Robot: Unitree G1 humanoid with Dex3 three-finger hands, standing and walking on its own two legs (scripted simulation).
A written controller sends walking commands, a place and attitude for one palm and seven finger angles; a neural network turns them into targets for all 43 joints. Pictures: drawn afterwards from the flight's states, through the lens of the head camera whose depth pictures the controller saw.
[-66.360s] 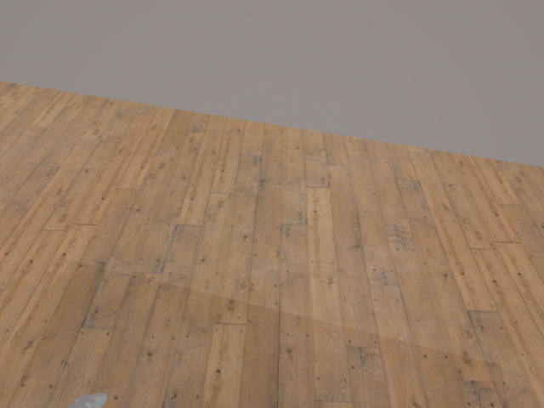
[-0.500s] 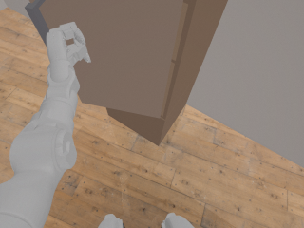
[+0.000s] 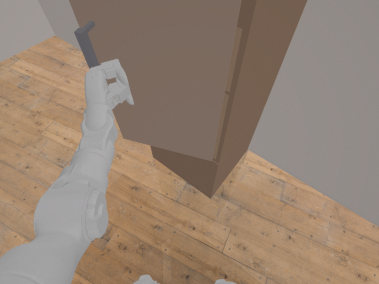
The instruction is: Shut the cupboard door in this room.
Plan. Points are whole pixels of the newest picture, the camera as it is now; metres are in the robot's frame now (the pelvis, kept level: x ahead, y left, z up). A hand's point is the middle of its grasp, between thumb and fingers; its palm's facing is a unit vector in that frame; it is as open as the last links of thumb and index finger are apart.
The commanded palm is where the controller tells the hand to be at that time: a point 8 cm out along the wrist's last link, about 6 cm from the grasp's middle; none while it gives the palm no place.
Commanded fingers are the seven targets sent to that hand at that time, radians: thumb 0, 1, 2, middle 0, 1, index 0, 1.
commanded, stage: draw the hand back to the body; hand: left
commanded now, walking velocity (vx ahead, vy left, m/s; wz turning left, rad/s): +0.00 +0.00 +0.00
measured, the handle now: (95, 54) +0.65 +0.19 +0.11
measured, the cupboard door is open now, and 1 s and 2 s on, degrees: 21 21 21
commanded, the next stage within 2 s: step back with the hand held close in 1.48 s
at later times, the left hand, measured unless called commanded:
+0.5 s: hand (70, 140) +0.35 +0.17 +0.16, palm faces +0.11 -0.98 -0.14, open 3.1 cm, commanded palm +0.31 +0.23 +0.17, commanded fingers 0.00 0.90 0.90 -1.00 -1.17 -1.00 -1.17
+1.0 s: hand out of the picture +0.23 +0.26 +0.19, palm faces +0.40 -0.84 -0.37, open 5.3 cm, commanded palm +0.18 +0.30 +0.21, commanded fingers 0.00 0.90 0.90 -0.31 -0.42 -0.31 -0.42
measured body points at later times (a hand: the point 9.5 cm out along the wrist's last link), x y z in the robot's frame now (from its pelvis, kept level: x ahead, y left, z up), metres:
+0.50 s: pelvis +0.00 +0.01 +0.03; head -0.01 -0.01 +0.48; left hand +0.34 +0.23 +0.17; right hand +0.14 -0.24 -0.07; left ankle +0.03 +0.14 -0.69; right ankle -0.03 -0.11 -0.69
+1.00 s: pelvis +0.02 +0.01 +0.05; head +0.00 -0.02 +0.50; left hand +0.21 +0.31 +0.21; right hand +0.21 -0.19 -0.05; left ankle +0.03 +0.14 -0.69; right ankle -0.03 -0.11 -0.69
